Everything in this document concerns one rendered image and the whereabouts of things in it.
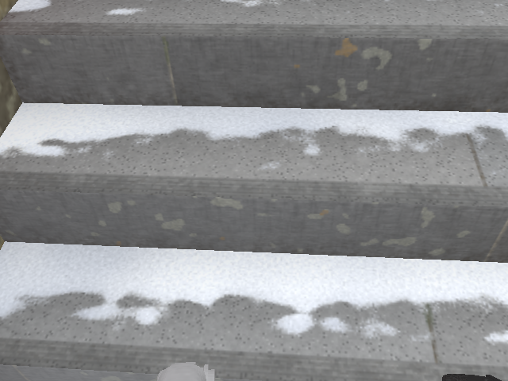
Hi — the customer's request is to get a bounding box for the left robot thigh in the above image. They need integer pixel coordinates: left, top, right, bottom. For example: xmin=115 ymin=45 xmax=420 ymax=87
xmin=158 ymin=362 xmax=215 ymax=381

